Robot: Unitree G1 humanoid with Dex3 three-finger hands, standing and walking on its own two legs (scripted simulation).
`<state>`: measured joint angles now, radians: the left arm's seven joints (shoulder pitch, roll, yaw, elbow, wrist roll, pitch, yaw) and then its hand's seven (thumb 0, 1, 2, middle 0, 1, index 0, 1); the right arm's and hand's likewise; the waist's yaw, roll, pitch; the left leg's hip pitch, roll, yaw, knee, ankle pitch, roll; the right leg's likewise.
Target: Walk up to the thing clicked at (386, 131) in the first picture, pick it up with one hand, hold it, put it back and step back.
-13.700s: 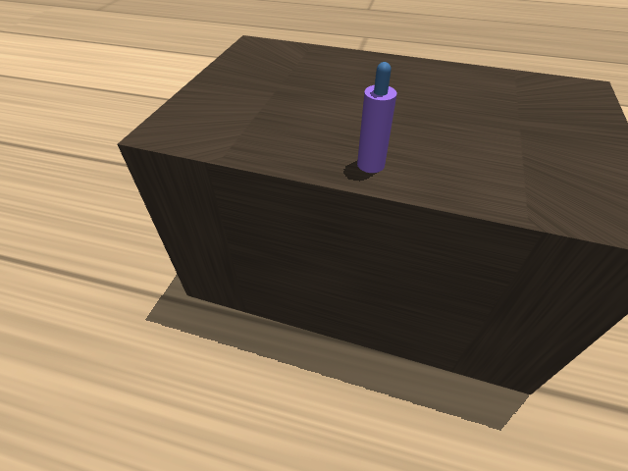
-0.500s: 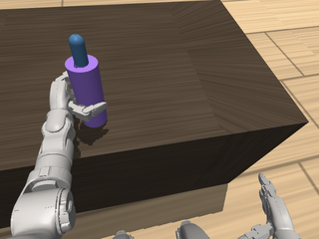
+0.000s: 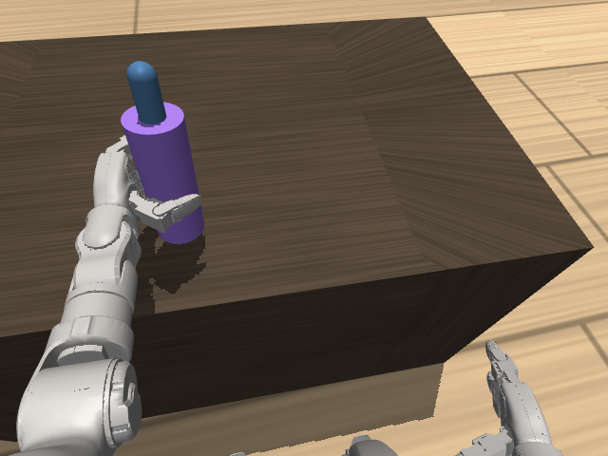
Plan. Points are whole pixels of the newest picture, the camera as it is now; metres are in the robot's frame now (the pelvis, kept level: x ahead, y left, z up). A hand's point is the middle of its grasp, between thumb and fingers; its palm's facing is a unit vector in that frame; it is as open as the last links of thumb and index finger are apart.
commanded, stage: settle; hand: left
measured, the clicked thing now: (164, 161) +0.47 +0.14 +0.14
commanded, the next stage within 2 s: lift in 0.04 s
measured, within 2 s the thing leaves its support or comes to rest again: neither
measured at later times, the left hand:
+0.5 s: hand (157, 177) +0.45 +0.14 +0.13, palm faces -0.01 -1.00 -0.03, open 10.3 cm
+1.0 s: hand (115, 204) +0.36 +0.16 +0.19, palm faces +0.00 -1.00 -0.08, open 10.3 cm
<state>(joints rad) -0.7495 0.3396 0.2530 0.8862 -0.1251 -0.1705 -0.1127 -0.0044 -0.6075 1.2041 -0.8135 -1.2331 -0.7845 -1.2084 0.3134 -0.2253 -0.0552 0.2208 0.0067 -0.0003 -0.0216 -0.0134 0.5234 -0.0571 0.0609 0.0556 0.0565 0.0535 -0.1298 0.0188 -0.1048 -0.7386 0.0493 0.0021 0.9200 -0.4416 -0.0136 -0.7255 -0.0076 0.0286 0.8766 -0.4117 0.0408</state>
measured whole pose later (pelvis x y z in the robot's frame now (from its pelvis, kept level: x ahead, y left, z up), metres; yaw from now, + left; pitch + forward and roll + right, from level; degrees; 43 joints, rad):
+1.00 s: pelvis -0.01 +0.00 +0.03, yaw +1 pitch +3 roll -1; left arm -0.37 0.28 0.15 0.19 -0.19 0.25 -0.11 0.00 -0.60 1.22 -0.79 -1.26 -0.76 -1.23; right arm 0.29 -0.22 -0.08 0.47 0.05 -0.13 -0.09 -0.01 0.55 -0.05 0.06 0.05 0.05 0.05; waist -0.02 0.05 -0.08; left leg -0.41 0.03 0.00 0.73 -0.37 -0.01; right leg -0.40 -0.03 0.02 0.71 -0.35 0.04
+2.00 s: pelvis +0.00 +0.00 +0.04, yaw +2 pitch -1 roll +0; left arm -0.27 0.28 0.22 -0.16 -0.23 0.54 -0.13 -0.01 -0.55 1.14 -0.82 -1.19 -0.79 -1.17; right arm 0.23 -0.21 -0.07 0.67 0.03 -0.32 -0.11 -0.02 0.51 -0.06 0.06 0.06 0.05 0.05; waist 0.01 0.06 -0.06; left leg -0.27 0.02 -0.01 0.61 -0.31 -0.01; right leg -0.26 -0.04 0.00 0.59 -0.31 0.04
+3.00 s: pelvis -0.01 +0.00 +0.04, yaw +2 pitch -2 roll +0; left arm -0.28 0.28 0.22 -0.14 -0.24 0.60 -0.15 -0.01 -0.54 1.14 -0.80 -1.21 -0.77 -1.19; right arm 0.22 -0.22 -0.08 0.67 0.03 -0.35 -0.08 -0.02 0.53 -0.06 0.06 0.06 0.05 0.05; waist 0.00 0.06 -0.07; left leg -0.27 0.02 -0.01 0.59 -0.29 -0.01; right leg -0.25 -0.04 0.01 0.56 -0.29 0.04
